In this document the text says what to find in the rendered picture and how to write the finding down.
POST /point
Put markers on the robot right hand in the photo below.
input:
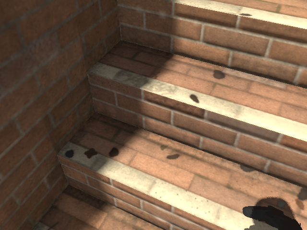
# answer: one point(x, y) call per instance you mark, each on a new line
point(272, 216)

